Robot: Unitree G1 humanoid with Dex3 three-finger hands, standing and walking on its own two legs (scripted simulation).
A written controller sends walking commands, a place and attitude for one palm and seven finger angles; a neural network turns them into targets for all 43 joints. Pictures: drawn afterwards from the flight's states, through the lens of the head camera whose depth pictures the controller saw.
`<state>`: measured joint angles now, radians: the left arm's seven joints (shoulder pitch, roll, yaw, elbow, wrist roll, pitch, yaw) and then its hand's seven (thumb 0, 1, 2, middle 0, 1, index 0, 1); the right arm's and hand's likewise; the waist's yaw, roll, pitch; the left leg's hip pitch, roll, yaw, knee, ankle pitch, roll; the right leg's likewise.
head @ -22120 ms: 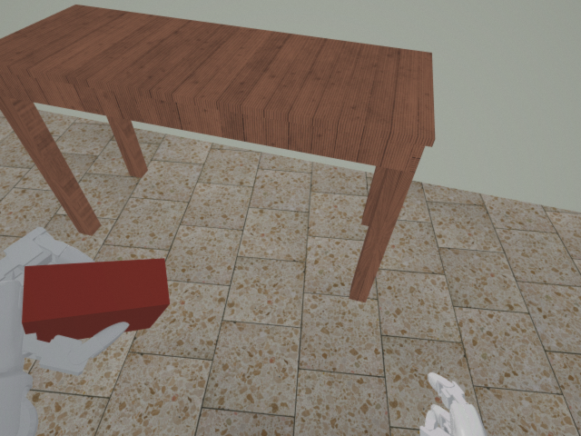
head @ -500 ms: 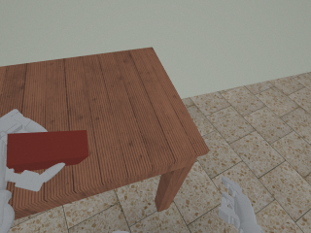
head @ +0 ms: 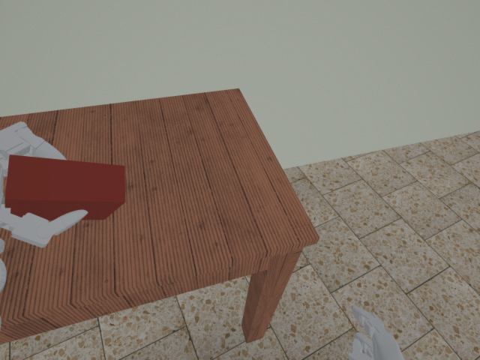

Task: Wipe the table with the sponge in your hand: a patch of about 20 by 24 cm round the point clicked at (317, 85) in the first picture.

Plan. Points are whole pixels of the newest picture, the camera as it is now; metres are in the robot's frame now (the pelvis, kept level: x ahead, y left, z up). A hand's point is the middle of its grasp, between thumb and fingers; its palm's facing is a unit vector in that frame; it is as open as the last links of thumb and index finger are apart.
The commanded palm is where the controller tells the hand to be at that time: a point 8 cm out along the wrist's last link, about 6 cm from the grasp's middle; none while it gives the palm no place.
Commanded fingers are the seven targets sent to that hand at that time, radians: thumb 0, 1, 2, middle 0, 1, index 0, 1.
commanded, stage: turn the palm down, sponge in hand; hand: left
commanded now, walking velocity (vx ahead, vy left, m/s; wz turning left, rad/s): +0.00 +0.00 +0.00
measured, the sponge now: (82, 193) +0.27 +0.26 +0.16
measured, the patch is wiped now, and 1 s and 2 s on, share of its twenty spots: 0.00 0.00 0.00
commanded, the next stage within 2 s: none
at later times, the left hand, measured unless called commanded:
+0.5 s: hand (73, 221) +0.22 +0.25 +0.16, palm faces +0.28 -0.57 -0.77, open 9.4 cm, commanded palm +0.18 +0.27 +0.21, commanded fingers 0.00 0.10 1.30 -1.20 -1.60 -1.20 -1.60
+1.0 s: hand (67, 198) +0.24 +0.26 +0.18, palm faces +0.25 -0.35 -0.90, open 9.4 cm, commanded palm +0.21 +0.27 +0.24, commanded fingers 0.00 0.10 1.30 -1.20 -1.60 -1.20 -1.60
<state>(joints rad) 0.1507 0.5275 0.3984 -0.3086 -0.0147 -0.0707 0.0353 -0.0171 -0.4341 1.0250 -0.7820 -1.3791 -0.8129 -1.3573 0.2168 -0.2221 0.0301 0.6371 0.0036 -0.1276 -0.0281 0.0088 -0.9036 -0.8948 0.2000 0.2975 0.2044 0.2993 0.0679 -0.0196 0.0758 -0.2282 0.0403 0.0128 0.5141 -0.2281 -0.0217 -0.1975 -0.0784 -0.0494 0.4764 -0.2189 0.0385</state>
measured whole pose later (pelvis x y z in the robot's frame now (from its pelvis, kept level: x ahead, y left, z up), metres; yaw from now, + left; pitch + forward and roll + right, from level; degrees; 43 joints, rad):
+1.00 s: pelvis +0.04 -0.01 +0.00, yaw +0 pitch +0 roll +0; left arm 0.38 0.65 0.28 -0.57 0.37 0.18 0.01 -0.02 -0.43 1.03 -0.78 -1.38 -0.81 -1.36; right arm 0.15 -0.26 -0.01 0.59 0.04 -0.03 -0.09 0.01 -0.91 -0.90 0.20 0.30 0.20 0.30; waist 0.12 0.08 0.00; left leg -0.22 0.05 0.00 0.50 -0.27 -0.04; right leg -0.20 -0.07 -0.06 0.50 -0.29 0.04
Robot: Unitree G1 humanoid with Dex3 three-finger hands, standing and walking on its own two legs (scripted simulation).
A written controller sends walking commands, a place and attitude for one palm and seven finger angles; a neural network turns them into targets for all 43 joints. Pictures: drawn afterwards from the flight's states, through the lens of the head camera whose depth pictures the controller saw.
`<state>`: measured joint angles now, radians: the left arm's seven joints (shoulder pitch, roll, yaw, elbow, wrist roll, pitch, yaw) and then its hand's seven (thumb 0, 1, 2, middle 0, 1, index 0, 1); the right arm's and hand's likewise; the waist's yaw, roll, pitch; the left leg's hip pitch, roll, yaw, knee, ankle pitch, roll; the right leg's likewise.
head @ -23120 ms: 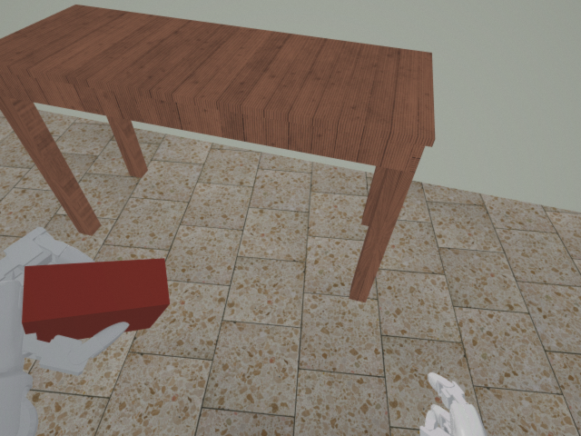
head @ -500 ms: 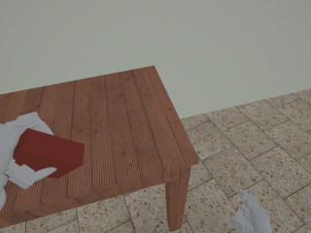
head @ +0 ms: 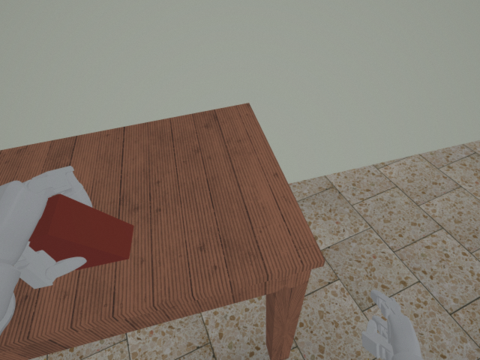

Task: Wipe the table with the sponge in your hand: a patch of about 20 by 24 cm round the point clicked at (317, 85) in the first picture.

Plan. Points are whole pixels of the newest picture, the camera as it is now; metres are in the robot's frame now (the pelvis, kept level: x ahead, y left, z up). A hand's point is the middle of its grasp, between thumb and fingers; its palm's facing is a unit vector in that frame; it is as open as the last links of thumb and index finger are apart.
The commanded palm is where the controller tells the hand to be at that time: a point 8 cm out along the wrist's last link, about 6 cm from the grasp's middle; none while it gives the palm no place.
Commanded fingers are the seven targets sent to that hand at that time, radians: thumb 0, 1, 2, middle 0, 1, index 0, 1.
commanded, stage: turn the palm down, sponge in hand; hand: left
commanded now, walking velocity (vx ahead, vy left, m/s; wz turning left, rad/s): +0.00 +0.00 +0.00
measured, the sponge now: (81, 241) +0.22 +0.26 +0.14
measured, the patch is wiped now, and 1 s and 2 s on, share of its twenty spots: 0.00 0.00 0.00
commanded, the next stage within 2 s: move the sponge above the wiping area in 1.08 s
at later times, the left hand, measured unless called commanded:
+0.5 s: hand (33, 213) +0.21 +0.29 +0.20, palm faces +0.22 -0.11 -0.97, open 9.4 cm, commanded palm +0.17 +0.28 +0.27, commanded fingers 0.00 0.10 1.30 -1.20 -1.60 -1.20 -1.60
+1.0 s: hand (55, 216) +0.21 +0.26 +0.20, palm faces +0.18 -0.04 -0.98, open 9.4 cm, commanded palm +0.17 +0.26 +0.27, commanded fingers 0.00 0.10 1.30 -1.20 -1.60 -1.20 -1.60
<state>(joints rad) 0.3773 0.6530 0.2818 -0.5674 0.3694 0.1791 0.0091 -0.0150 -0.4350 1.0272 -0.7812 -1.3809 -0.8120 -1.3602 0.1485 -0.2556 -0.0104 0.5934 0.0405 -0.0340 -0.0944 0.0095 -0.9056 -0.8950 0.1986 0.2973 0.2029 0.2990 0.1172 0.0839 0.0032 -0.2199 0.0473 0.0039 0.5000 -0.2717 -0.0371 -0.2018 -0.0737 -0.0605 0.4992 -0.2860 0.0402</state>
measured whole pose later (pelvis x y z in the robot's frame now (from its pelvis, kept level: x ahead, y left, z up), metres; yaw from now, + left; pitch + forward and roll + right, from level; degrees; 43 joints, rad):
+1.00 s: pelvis -0.02 -0.02 +0.00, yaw +0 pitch -3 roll +1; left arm 0.11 0.67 0.10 -0.43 0.73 0.39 -0.13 -0.01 -0.44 1.03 -0.78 -1.38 -0.81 -1.36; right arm 0.03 -0.29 0.03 0.62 0.06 0.03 -0.08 0.01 -0.91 -0.90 0.20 0.30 0.20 0.30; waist 0.14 0.14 0.01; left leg -0.17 0.06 0.00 0.41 -0.20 -0.05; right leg -0.18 -0.06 -0.06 0.48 -0.25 0.01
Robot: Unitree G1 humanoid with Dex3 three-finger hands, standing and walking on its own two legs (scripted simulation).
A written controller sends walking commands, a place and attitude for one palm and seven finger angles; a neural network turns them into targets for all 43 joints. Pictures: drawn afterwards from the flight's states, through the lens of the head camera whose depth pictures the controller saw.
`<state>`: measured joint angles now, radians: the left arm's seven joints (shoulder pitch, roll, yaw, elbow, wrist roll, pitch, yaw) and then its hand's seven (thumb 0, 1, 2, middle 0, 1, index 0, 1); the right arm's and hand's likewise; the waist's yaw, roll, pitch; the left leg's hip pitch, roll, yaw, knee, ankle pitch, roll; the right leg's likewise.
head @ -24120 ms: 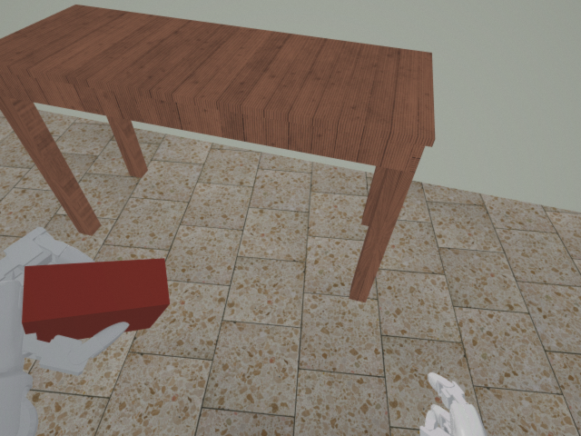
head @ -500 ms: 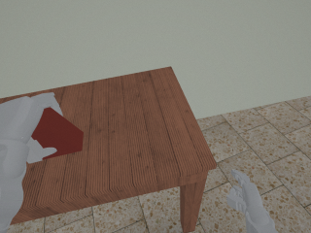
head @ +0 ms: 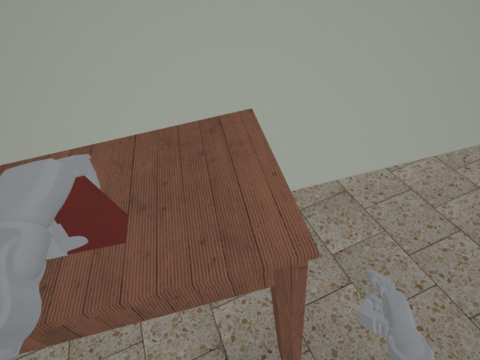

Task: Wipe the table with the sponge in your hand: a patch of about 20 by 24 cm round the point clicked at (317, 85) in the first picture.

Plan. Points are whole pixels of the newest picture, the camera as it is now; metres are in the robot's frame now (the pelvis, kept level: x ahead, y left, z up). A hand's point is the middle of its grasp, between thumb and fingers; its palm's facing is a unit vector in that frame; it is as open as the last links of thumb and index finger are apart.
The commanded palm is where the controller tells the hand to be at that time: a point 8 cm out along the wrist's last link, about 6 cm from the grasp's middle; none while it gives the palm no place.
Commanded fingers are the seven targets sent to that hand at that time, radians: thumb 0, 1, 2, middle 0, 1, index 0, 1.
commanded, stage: turn the palm down, sponge in hand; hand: left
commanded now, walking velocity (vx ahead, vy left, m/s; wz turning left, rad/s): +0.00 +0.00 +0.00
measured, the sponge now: (81, 224) +0.24 +0.29 +0.15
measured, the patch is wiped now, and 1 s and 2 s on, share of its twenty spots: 0.00 0.00 0.00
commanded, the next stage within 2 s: move the sponge above the wiping area in 0.08 s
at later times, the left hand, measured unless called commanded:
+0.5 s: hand (69, 212) +0.24 +0.29 +0.18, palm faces +0.17 -0.07 -0.98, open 9.4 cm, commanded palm +0.20 +0.29 +0.25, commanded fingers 0.00 0.10 1.30 -1.20 -1.60 -1.20 -1.60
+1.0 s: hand (72, 216) +0.24 +0.30 +0.16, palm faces +0.10 -0.05 -0.99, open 9.4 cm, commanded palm +0.21 +0.30 +0.24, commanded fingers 0.00 0.10 1.30 -1.20 -1.60 -1.20 -1.60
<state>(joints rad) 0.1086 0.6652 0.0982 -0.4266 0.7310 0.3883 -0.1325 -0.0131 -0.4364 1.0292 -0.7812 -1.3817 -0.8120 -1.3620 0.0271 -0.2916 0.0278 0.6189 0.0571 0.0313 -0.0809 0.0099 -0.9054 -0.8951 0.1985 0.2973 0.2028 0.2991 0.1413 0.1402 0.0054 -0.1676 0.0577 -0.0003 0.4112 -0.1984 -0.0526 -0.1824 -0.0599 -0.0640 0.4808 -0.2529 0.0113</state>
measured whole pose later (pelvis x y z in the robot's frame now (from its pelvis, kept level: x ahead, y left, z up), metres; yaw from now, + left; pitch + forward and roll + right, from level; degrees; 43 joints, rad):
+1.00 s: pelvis +0.01 +0.01 +0.00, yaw +0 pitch -2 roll +1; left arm 0.09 0.63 0.03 -0.34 0.80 0.41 -0.12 -0.01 -0.44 1.03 -0.78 -1.38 -0.81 -1.36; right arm 0.02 -0.28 0.04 0.62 0.05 0.05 -0.07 0.01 -0.91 -0.90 0.20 0.30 0.20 0.30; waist 0.14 0.12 0.01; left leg -0.17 0.04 0.00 0.41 -0.21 -0.04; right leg -0.17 -0.07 -0.06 0.46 -0.25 0.03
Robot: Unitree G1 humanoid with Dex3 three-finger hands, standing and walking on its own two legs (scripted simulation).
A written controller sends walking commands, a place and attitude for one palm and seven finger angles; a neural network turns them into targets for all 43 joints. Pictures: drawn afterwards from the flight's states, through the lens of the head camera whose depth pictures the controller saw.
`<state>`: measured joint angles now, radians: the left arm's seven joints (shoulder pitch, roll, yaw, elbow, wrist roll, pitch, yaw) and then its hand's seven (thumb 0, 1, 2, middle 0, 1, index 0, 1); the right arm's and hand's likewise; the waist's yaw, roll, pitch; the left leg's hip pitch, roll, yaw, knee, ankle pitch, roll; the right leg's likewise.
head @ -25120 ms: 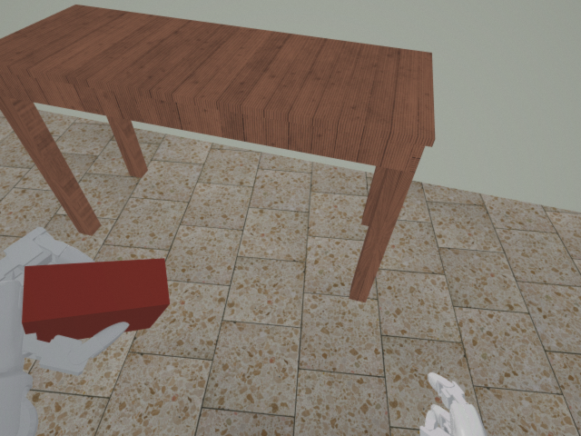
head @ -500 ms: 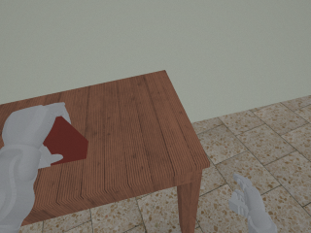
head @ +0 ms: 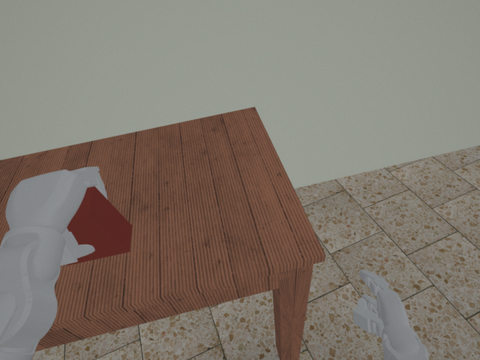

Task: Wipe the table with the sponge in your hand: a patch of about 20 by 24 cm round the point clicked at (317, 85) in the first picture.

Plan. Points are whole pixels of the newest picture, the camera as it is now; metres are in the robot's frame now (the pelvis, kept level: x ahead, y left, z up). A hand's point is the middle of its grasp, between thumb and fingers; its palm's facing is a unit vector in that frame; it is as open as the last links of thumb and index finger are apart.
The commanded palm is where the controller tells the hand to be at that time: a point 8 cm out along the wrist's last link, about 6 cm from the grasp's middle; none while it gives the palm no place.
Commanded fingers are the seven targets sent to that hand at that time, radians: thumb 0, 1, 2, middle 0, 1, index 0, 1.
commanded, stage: move the sponge above the wiping area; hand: left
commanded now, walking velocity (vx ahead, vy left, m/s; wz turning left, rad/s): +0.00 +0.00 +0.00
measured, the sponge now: (87, 234) +0.24 +0.29 +0.12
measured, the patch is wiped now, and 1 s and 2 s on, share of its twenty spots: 0.00 0.00 0.00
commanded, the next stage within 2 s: lower the sponge onto the table in 1.68 s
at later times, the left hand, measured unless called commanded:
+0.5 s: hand (76, 221) +0.24 +0.30 +0.15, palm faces +0.07 -0.04 -1.00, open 9.4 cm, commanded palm +0.21 +0.29 +0.22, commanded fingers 0.00 0.10 1.30 -1.20 -1.60 -1.20 -1.60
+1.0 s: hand (75, 224) +0.24 +0.31 +0.13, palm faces +0.04 -0.04 -1.00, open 9.4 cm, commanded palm +0.21 +0.30 +0.20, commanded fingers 0.00 0.10 1.30 -1.20 -1.60 -1.20 -1.60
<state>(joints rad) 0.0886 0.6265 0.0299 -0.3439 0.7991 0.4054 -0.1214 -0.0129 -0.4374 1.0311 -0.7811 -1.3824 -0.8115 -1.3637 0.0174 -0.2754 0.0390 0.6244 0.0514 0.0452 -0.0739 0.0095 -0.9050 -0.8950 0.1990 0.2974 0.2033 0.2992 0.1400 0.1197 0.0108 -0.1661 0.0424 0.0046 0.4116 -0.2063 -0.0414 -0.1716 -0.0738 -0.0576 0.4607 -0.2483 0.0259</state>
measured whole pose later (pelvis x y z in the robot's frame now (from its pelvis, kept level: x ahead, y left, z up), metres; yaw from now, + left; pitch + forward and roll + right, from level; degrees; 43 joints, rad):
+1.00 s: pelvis +0.01 +0.00 +0.00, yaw +0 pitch -2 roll +0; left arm 0.12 0.61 0.06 -0.22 0.82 0.34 -0.08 -0.01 -0.44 1.03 -0.78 -1.38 -0.81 -1.37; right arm 0.05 -0.27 0.03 0.63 0.05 0.04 -0.07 0.01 -0.90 -0.89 0.20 0.30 0.20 0.30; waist 0.12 0.11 0.01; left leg -0.17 0.05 0.00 0.42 -0.22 -0.04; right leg -0.16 -0.07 -0.06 0.45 -0.26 0.03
